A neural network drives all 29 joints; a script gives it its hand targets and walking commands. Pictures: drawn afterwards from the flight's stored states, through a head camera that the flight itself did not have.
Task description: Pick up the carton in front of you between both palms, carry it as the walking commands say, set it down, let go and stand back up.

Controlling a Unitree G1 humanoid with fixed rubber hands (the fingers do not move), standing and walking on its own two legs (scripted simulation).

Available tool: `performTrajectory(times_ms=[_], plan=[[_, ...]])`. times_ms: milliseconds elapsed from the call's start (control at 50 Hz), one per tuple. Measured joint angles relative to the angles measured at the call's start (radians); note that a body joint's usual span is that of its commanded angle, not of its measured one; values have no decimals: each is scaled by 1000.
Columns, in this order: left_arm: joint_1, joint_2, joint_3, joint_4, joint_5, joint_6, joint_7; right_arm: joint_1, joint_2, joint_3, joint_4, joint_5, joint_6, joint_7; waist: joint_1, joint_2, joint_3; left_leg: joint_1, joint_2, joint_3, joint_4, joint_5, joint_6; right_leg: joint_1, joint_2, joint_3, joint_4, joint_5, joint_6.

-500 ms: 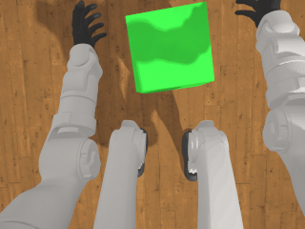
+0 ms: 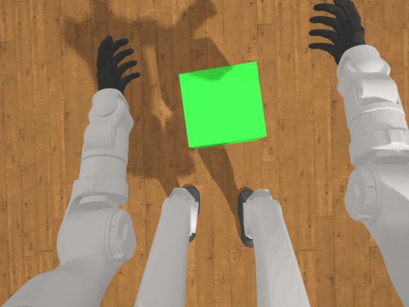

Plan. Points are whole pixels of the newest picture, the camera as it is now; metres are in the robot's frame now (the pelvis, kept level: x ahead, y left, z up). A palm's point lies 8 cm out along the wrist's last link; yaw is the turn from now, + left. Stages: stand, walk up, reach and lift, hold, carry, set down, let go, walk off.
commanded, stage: set down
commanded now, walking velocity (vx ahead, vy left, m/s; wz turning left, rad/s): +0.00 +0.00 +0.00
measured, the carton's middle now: (222, 112) +0.48 -0.01 -0.47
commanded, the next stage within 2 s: let go in 0.08 s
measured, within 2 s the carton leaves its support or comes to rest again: neither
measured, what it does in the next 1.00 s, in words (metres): rises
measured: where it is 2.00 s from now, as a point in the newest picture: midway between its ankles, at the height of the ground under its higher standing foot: (218, 226)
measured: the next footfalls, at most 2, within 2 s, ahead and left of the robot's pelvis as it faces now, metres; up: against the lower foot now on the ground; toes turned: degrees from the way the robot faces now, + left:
none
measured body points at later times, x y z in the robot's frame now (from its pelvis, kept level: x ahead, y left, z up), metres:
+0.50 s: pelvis +0.06 +0.01 +0.12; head +0.28 -0.01 +0.51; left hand +0.40 +0.22 +0.01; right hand +0.42 -0.22 +0.00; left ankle +0.09 +0.12 -0.56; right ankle +0.07 -0.10 -0.56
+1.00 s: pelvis +0.11 +0.01 +0.18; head +0.15 +0.01 +0.63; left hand +0.28 +0.24 +0.11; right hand +0.28 -0.23 +0.10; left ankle +0.09 +0.12 -0.56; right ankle +0.07 -0.10 -0.56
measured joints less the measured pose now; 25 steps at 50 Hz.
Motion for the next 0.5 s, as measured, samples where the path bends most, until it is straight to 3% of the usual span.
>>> performTrajectory(times_ms=[220,360,500], plan=[[102,-17,9,4,82,-38,-49,104,62,-57,-14,-81,-33,-7,-9,-1,-18,203,12,-7,-245,71,6,205,4,9,-253,77,3],[343,6,-60,-62,137,-59,-124,399,159,-48,-189,-106,-44,-60,-28,9,-21,397,21,-16,-390,92,16,407,7,10,-416,106,6],[571,53,-140,-101,94,-93,-171,670,183,-6,-294,-77,-83,-62,-23,24,0,643,21,-18,-516,99,28,661,1,15,-555,117,11]])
